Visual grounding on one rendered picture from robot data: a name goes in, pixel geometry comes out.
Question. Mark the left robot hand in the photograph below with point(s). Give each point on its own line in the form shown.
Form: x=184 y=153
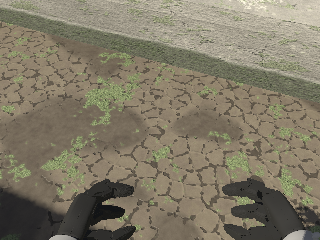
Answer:
x=87 y=210

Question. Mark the right robot hand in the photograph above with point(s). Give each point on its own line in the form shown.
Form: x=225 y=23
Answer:
x=271 y=208

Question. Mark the robot right forearm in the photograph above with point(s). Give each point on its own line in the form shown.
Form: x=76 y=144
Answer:
x=300 y=235

